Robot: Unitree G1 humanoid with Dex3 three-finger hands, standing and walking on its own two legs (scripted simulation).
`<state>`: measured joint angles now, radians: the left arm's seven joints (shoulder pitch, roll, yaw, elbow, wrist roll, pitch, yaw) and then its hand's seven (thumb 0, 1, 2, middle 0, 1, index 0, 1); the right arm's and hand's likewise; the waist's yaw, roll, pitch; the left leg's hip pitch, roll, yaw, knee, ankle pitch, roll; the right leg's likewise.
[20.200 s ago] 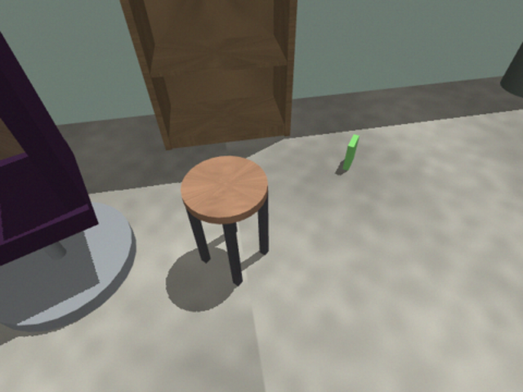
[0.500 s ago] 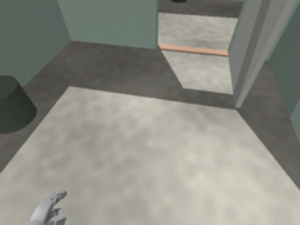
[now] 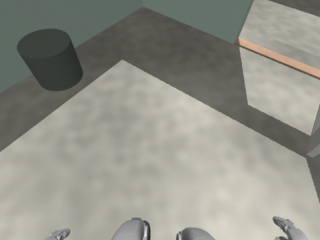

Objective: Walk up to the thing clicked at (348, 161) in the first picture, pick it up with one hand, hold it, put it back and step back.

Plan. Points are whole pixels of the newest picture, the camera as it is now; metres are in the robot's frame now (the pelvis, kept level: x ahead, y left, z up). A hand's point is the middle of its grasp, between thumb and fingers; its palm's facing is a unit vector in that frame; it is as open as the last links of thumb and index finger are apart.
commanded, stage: walk up
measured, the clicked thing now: out of the picture -0.36 +1.35 -0.66
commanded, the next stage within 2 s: none
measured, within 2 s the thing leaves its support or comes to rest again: neither
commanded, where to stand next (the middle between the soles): +0.00 +0.05 m, yaw +99 degrees
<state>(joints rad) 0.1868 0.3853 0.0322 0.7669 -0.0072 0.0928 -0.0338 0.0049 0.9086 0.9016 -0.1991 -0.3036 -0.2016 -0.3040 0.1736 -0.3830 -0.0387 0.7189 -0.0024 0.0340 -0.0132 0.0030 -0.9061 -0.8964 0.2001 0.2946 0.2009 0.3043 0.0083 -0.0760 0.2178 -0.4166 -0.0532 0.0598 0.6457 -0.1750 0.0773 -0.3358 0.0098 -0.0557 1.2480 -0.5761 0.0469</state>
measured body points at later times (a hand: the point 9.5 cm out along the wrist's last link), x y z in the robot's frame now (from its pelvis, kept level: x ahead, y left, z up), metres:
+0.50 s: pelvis +0.01 -0.13 +0.02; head +0.06 -0.15 +0.47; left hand -0.04 +0.23 -0.03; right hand +0.23 -0.38 -0.10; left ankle -0.09 +0.05 -0.63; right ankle +0.09 -0.20 -0.71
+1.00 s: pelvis -0.08 -0.07 +0.02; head -0.11 -0.04 +0.47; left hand -0.29 +0.20 -0.10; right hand +0.22 -0.23 -0.06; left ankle -0.14 +0.01 -0.71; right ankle +0.06 -0.12 -0.64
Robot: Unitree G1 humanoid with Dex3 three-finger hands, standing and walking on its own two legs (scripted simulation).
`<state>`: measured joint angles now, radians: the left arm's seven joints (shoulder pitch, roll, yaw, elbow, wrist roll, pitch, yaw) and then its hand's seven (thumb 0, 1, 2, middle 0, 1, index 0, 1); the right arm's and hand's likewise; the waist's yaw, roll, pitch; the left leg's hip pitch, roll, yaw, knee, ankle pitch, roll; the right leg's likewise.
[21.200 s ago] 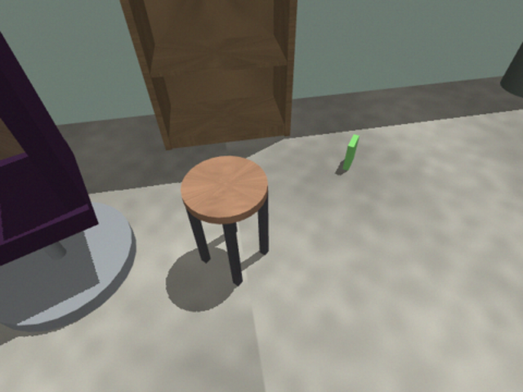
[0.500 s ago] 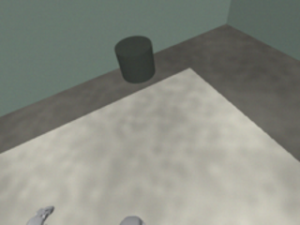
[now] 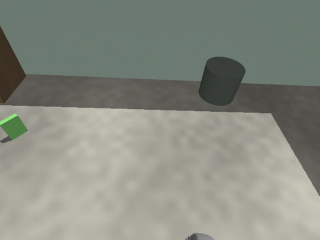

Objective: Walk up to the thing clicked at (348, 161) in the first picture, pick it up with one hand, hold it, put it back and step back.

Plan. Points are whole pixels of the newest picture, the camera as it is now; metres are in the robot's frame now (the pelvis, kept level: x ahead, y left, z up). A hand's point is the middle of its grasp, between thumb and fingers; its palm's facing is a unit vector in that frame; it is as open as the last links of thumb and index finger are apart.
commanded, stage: walk up
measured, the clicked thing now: (14, 127) +0.99 +1.05 -0.68
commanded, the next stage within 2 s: none
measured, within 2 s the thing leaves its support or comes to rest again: neither
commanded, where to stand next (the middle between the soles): +0.14 +0.00 m, yaw +45 degrees
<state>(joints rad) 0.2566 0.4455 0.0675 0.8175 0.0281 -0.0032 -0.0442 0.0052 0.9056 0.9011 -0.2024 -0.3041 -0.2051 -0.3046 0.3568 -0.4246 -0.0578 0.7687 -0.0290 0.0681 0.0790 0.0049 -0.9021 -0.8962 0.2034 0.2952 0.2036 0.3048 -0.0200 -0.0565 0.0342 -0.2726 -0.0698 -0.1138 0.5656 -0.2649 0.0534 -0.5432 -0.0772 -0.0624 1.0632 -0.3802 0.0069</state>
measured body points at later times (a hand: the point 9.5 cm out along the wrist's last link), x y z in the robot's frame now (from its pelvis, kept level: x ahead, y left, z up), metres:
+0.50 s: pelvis +0.09 -0.04 +0.00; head +0.14 -0.04 +0.45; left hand +0.09 +0.28 -0.09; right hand +0.30 -0.30 -0.11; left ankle +0.07 +0.11 -0.67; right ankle +0.10 -0.13 -0.73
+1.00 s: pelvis +0.09 -0.06 -0.03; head +0.13 -0.03 +0.41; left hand -0.02 +0.25 -0.14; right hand +0.38 -0.26 -0.12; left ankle +0.14 +0.11 -0.73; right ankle +0.16 -0.20 -0.73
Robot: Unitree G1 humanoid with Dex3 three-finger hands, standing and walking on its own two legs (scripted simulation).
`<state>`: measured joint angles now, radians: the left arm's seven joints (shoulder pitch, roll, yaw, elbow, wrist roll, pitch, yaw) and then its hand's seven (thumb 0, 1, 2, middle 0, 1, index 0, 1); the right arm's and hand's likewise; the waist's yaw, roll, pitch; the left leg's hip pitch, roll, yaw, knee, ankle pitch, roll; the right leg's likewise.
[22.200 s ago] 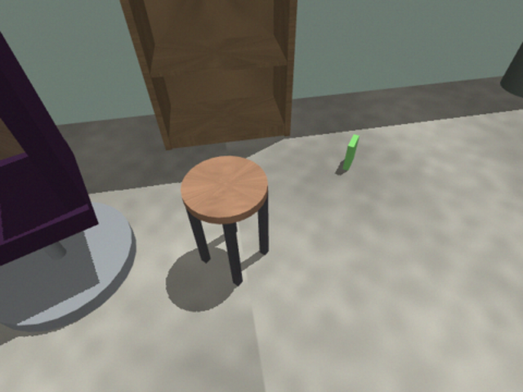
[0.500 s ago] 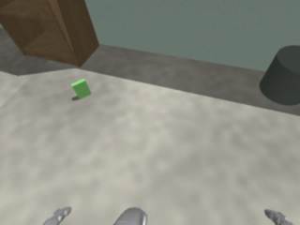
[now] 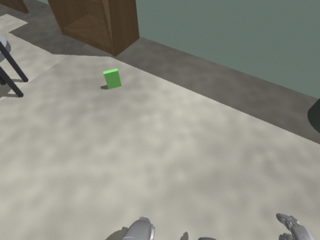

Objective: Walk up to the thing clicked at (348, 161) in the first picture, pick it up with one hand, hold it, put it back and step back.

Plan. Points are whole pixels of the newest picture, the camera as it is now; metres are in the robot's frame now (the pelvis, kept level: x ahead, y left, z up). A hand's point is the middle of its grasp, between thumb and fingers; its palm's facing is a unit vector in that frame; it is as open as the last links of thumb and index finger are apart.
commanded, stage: walk up
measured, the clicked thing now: (112, 79) +1.36 +0.45 -0.65
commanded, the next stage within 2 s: stand in 1.50 s
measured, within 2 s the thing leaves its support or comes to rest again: neither
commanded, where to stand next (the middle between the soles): +0.08 +0.03 m, yaw +12 degrees
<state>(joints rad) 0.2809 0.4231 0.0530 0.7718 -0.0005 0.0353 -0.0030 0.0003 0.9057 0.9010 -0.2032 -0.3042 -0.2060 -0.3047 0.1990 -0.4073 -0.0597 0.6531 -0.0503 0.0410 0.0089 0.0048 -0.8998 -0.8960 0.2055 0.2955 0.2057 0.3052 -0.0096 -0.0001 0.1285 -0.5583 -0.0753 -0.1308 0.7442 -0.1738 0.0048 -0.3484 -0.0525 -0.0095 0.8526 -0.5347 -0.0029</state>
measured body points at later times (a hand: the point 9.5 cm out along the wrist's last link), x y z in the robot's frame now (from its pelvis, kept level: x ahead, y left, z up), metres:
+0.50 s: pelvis -0.01 +0.01 +0.02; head +0.01 +0.03 +0.46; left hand -0.04 +0.34 -0.10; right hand +0.14 -0.27 -0.09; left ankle +0.00 +0.15 -0.70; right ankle -0.01 -0.13 -0.66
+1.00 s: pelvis +0.00 -0.01 +0.02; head +0.02 +0.00 +0.47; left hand -0.02 +0.32 -0.10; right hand +0.14 -0.29 -0.10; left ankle -0.04 +0.10 -0.70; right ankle +0.07 -0.13 -0.70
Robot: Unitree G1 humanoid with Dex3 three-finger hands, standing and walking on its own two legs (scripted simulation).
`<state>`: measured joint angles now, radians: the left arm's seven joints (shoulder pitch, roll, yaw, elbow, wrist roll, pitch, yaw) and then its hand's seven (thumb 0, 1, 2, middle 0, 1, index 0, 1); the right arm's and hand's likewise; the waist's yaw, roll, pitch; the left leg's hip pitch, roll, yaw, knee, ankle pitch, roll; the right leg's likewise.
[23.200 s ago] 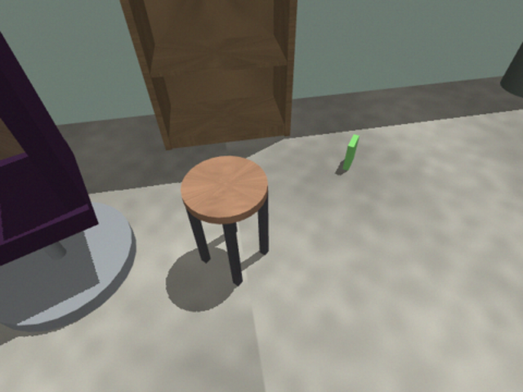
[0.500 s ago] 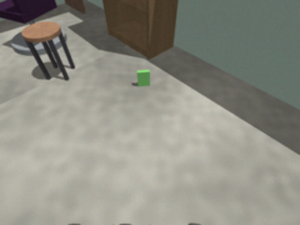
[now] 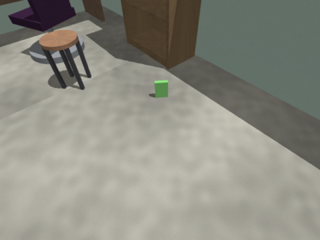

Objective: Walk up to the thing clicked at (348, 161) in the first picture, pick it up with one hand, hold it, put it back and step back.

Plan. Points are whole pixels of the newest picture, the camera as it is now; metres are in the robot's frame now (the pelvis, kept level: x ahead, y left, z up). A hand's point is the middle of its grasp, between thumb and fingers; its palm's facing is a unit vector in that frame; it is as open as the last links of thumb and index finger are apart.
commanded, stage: walk up
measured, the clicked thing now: (161, 89) +1.43 +0.06 -0.67
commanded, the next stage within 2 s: stand in 0.50 s
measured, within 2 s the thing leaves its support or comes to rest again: neither
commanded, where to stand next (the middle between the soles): +0.08 +0.01 m, yaw -5 degrees
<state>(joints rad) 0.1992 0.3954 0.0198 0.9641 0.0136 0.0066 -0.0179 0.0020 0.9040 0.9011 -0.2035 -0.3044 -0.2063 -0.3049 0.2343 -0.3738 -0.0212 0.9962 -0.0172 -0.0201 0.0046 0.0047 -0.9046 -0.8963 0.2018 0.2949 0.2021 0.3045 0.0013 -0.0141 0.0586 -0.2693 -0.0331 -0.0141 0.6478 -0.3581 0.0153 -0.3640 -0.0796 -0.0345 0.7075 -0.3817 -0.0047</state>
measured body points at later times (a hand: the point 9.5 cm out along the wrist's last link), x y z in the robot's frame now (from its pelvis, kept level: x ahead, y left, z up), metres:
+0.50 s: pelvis +0.01 +0.00 +0.02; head +0.02 +0.00 +0.47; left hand +0.11 +0.30 -0.11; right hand +0.11 -0.31 -0.11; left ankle -0.01 +0.12 -0.72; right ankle +0.04 -0.14 -0.72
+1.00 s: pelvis +0.00 -0.02 +0.03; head +0.01 -0.02 +0.48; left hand +0.08 +0.28 -0.10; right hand +0.09 -0.31 -0.11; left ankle -0.01 +0.12 -0.72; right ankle +0.04 -0.14 -0.72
